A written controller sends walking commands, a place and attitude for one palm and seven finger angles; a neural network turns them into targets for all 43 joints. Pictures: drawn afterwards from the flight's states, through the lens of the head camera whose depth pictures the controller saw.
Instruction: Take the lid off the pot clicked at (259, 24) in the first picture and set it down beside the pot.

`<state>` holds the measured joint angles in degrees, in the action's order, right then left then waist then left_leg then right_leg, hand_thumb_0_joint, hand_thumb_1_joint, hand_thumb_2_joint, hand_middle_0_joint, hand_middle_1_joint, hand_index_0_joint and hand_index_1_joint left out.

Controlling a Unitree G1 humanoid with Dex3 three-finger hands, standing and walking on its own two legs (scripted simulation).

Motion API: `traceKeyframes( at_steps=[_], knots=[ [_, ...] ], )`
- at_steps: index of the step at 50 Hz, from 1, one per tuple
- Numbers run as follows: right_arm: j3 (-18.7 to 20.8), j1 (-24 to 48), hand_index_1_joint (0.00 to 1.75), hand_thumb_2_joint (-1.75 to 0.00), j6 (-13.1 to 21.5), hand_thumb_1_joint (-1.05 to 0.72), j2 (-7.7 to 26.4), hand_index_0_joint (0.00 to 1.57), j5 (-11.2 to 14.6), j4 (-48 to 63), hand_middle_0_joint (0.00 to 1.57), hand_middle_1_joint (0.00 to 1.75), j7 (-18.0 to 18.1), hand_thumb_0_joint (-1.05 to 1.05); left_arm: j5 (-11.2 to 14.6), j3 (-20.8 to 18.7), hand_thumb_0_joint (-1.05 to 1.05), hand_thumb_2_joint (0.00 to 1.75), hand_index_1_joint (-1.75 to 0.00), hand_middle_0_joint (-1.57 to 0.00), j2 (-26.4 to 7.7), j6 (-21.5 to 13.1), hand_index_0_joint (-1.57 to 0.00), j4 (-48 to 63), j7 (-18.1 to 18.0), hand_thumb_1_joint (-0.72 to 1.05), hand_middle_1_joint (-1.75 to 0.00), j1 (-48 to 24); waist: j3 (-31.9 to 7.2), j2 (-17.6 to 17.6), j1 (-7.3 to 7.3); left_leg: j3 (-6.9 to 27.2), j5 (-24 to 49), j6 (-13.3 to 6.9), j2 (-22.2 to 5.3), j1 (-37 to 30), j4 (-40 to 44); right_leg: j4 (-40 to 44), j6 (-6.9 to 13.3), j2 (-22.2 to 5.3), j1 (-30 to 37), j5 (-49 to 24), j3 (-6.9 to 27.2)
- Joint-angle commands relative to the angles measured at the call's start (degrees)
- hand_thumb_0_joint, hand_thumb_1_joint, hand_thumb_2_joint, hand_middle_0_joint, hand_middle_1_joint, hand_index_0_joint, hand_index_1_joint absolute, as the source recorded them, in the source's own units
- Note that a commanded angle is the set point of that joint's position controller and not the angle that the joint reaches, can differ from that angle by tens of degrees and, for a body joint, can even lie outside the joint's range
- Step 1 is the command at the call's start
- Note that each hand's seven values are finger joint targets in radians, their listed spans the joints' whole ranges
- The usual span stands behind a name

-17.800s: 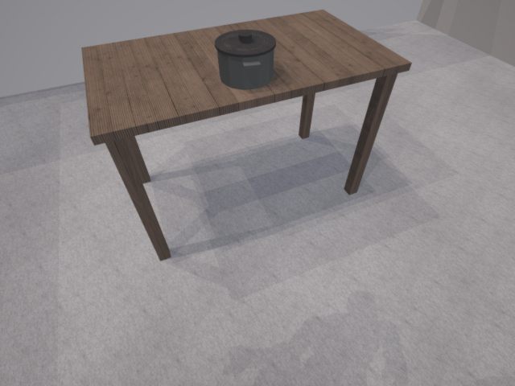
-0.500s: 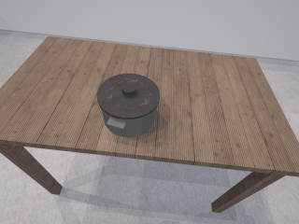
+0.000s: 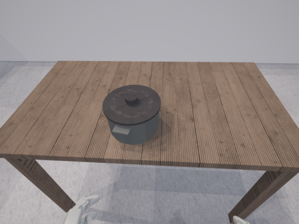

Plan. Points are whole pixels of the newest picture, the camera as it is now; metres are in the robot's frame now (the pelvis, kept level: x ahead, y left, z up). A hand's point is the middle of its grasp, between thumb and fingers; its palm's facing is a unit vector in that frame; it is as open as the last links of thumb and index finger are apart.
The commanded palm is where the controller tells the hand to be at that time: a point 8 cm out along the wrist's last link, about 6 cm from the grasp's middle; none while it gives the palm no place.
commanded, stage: lift the closed hand beside the body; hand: left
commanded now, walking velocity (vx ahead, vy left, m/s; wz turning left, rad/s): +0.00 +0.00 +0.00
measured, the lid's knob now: (131, 98) +0.48 +0.08 +0.09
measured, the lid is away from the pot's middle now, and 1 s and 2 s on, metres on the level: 0.00 0.00 0.00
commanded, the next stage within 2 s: raise the hand higher, near the body in 0.38 s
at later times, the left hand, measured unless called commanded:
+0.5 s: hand out of the picture +0.12 +0.18 -0.01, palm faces +0.24 -0.90 -0.36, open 3.1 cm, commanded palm +0.08 +0.22 +0.03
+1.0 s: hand (69, 206) +0.16 +0.19 +0.06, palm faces +0.30 -0.86 -0.41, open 3.1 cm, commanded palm +0.11 +0.22 +0.09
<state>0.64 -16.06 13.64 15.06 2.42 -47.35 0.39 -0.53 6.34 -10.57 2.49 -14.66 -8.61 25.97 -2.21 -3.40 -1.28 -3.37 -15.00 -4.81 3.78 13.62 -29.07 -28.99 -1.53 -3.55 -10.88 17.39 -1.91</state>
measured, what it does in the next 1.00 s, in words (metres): shifts its weight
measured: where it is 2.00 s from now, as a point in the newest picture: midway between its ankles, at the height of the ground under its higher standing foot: outside the picture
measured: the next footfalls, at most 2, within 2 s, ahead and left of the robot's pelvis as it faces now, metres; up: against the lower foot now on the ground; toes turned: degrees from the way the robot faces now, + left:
none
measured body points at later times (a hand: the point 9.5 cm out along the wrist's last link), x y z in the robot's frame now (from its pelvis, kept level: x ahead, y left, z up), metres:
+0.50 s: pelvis -0.01 -0.05 +0.00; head -0.01 -0.07 +0.45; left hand +0.10 +0.22 +0.02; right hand +0.16 -0.26 -0.09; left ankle +0.01 +0.06 -0.73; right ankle -0.02 -0.15 -0.73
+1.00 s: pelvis +0.02 -0.05 +0.01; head +0.01 -0.07 +0.46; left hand +0.14 +0.23 +0.08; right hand +0.23 -0.27 -0.07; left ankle +0.01 +0.06 -0.73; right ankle -0.02 -0.15 -0.73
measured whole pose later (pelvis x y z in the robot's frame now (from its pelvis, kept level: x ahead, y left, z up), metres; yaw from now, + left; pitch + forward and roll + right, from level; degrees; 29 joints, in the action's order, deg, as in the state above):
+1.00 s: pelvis +0.02 -0.05 +0.01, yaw +1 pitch -2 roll +0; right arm 1.2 -9.3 6.8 12.0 0.8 -34.5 4.2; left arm 1.6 -10.1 -16.2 -3.2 14.5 -4.6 37.8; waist 0.4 -2.9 3.9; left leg -1.2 -14.9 -0.6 0.0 8.5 -25.6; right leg -23.9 1.4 0.5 -4.9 17.0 -3.8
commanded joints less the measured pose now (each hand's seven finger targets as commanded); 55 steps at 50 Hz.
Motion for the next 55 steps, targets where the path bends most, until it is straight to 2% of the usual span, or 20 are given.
traceKeyframes(
  at_steps=[1,3,6,9,10,11,15,18,20,24,28,30,33,34,38,41,44,47,51,55],
  knots=[
    [3.6,11.0,0.3,-0.9,-2.0,-0.9,4.2,0.2,-0.4,15.6,0.2,0.3,-0.6,0.0,1.0,-18.5,0.0,0.9,-0.92,-0.77,-10.8,-3.3,-0.77,3.3,2.8,0.9,-0.92,24.8,4.8,16.7,7.82,6.0,8.2,6.1,-5.4,5.3,7.6,3.5,3.6,2.8,-1.2,-4.2,-4.0],
    [2.8,13.3,0.3,-0.9,-3.0,-0.9,3.2,0.2,0.3,21.2,0.2,0.3,0.0,0.0,1.9,-16.2,0.0,0.9,-1.02,-0.86,-9.1,-5.7,-0.86,15.8,3.8,0.9,-1.02,20.2,3.9,10.6,6.57,4.6,5.0,5.8,-5.1,2.9,7.8,3.3,3.6,2.7,-1.0,-3.8,-2.6],
    [1.7,12.6,0.3,-0.9,-3.7,-0.9,2.6,0.2,-0.1,24.4,0.2,0.3,0.7,0.0,1.7,-11.1,0.0,0.9,-1.16,-0.99,-6.3,-7.4,-0.99,27.4,4.4,0.9,-1.16,7.6,4.6,-5.3,3.25,3.7,1.2,4.9,-4.8,0.8,7.1,5.1,3.2,2.1,-3.9,-4.3,-1.1],
    [1.1,9.4,0.3,-0.9,-4.0,-0.9,2.7,0.2,-0.6,24.5,0.2,0.3,1.5,0.0,1.9,-10.6,0.0,0.9,-1.31,-1.12,-6.2,-7.7,-1.12,28.3,4.1,0.9,-1.31,3.5,3.3,-7.6,1.82,4.5,0.5,4.3,-4.5,-2.1,6.0,5.8,3.3,2.7,-5.2,-4.6,-0.9],
    [1.0,9.0,0.3,-0.9,-4.4,-0.9,2.9,0.2,-0.8,24.8,0.2,0.3,2.0,0.0,1.7,-11.6,0.0,0.9,-1.36,-1.17,-7.5,-7.7,-1.17,28.6,3.7,0.9,-1.36,2.6,3.2,-5.1,1.52,4.5,0.4,4.1,-4.6,-1.9,5.3,6.4,3.2,2.9,-5.8,-4.2,-1.2],
    [1.0,9.4,0.3,-0.9,-4.2,-0.9,3.3,0.2,-1.0,25.6,0.2,0.3,2.4,0.0,1.7,-11.8,0.0,0.9,-1.4,-1.21,-8.5,-8.0,-1.21,32.4,3.5,0.9,-1.4,0.8,1.5,-6.5,1.6,4.3,0.8,3.9,-4.3,-2.6,4.9,6.9,3.2,2.8,-5.3,-3.9,-1.0],
    [1.1,8.5,0.3,-0.9,-3.9,-0.9,3.1,0.2,-1.1,24.9,0.2,0.3,3.3,0.0,2.1,-15.5,0.0,0.9,-1.5,-1.3,-10.1,-7.2,-1.3,29.5,2.8,0.9,-1.5,9.2,-2.1,0.5,3.15,3.9,3.7,3.6,-4.2,-4.1,4.0,7.2,3.0,3.1,-2.9,-4.1,-1.3],
    [1.4,10.3,0.3,-0.9,-4.3,-0.9,3.0,0.2,-1.1,23.9,0.2,0.3,3.7,0.0,2.2,-14.5,0.0,0.9,-1.5,-1.3,-8.2,-6.7,-1.3,25.9,3.4,0.9,-1.5,11.7,0.9,5.6,3.0,3.0,4.1,3.0,-4.0,-3.1,3.4,8.1,2.3,2.8,-4.0,-4.1,-1.0],
    [1.6,10.7,0.3,-0.9,-4.4,-0.9,3.3,0.2,-1.0,23.3,0.2,0.3,3.9,0.0,2.0,-16.4,0.0,0.9,-1.5,-1.3,-10.0,-7.0,-1.3,25.9,3.4,0.9,-1.5,11.0,1.9,7.8,3.16,3.1,4.2,2.9,-4.0,-2.9,3.1,9.0,2.1,2.7,-4.3,-3.8,-0.8],
    [1.5,11.7,0.3,-0.9,-3.1,-0.9,2.5,0.2,-1.3,22.8,0.2,0.3,4.4,0.0,2.2,-20.3,0.0,0.9,-1.5,-1.3,-13.9,-8.3,-1.3,34.0,2.8,0.9,-1.5,11.2,-2.2,1.6,4.63,2.7,8.1,2.6,-3.9,-6.7,3.5,8.8,2.3,1.9,-1.4,-7.1,-0.2],
    [1.7,12.6,0.3,-0.9,-3.5,-0.9,1.9,0.2,-1.1,21.2,0.2,0.3,4.4,0.0,2.3,-19.4,0.0,0.9,-1.5,-1.3,-11.0,-7.5,-1.3,28.4,3.2,0.9,-1.5,14.6,2.5,5.4,4.19,2.3,8.4,2.6,-4.1,-5.5,3.6,9.7,1.8,2.0,-2.9,-8.1,-0.4],
    [2.1,12.8,0.3,-0.9,-3.6,-0.9,2.1,0.2,-0.9,20.9,0.2,0.3,4.3,0.0,2.2,-20.2,0.0,0.9,-1.5,-1.3,-11.6,-7.9,-1.3,29.0,3.4,0.9,-1.5,15.0,2.7,5.4,4.29,2.1,9.0,2.5,-4.1,-6.0,3.4,10.1,1.8,2.0,-2.9,-8.7,-0.3],
    [1.8,12.9,0.3,-0.9,-2.6,-0.9,2.1,0.2,-1.1,21.4,0.2,0.3,4.4,0.0,2.2,-19.9,0.0,0.9,-1.5,-1.3,-12.7,-9.1,-1.3,35.2,3.5,0.9,-1.5,11.1,1.3,1.2,4.22,1.8,9.2,2.4,-3.8,-8.0,3.8,10.4,1.6,1.7,-2.5,-8.5,0.1],
    [1.9,12.4,0.3,-0.9,-2.3,-0.9,2.2,0.2,-1.2,21.4,0.2,0.3,4.5,0.0,2.3,-21.9,0.0,0.9,-1.5,-1.3,-14.9,-9.4,-1.3,37.3,3.0,0.9,-1.5,10.2,-0.2,0.8,4.49,2.0,10.0,2.4,-3.9,-8.8,4.0,10.3,1.7,1.7,-1.7,-9.2,0.0],
    [2.2,12.9,0.3,-0.9,-3.0,-0.9,1.7,0.2,-1.1,20.8,0.2,0.3,4.7,0.0,2.6,-23.2,0.0,0.9,-1.5,-1.3,-13.9,-9.0,-1.3,33.7,2.9,0.9,-1.5,13.9,1.5,5.0,4.71,1.7,11.6,2.3,-4.1,-8.7,4.2,10.4,1.6,1.9,-1.2,-12.0,-0.2],
    [1.9,13.0,0.3,-0.9,-3.3,-0.9,2.1,0.2,-1.0,21.5,0.2,0.3,4.2,0.0,2.6,-20.7,0.0,0.9,-1.5,-1.3,-12.1,-9.4,-1.3,36.3,3.7,0.9,-1.5,12.3,1.4,2.4,4.24,1.5,13.0,2.3,-4.0,-9.2,4.2,10.0,1.6,1.8,-0.9,-14.2,-0.3],
    [1.9,12.6,0.3,-0.9,-2.9,-0.9,2.0,0.2,-1.4,21.7,0.2,0.3,4.2,0.0,2.4,-22.8,0.0,0.9,-1.5,-1.3,-14.8,-9.9,-1.3,41.7,3.2,0.9,-1.5,11.3,-1.9,-1.5,4.88,1.8,16.4,2.4,-4.0,-11.1,4.5,8.9,1.8,1.6,1.3,-17.3,-0.6],
    [1.9,12.8,0.3,-0.9,-3.5,-0.9,1.6,0.2,-1.5,21.5,0.2,0.3,4.2,0.0,2.4,-24.1,0.0,0.9,-1.5,-1.3,-14.9,-9.3,-1.3,40.5,2.8,0.9,-1.5,12.6,-1.1,1.1,4.95,1.9,17.9,2.5,-4.3,-10.8,4.7,8.9,1.8,1.8,1.6,-19.0,-1.1],
    [1.6,13.1,0.3,-0.9,-4.4,-0.9,1.9,0.2,-1.3,22.3,0.2,0.3,3.6,0.0,2.4,-21.3,0.0,0.9,-1.5,-1.3,-12.4,-9.2,-1.3,41.3,3.6,0.9,-1.5,11.6,0.6,2.2,4.37,2.2,18.7,2.6,-4.6,-10.7,5.0,8.7,1.8,2.0,1.0,-19.2,-1.5],
    [1.7,13.3,0.3,-0.9,-4.8,-0.9,2.0,0.2,-1.6,22.3,0.2,0.3,3.6,0.0,2.4,-24.1,0.0,0.9,-1.5,-1.3,-15.1,-9.3,-1.3,43.2,3.2,0.9,-1.5,11.0,-0.5,3.1,4.94,2.5,19.6,2.5,-4.9,-11.0,4.8,8.3,1.8,2.3,1.8,-19.9,-1.5]
  ],
)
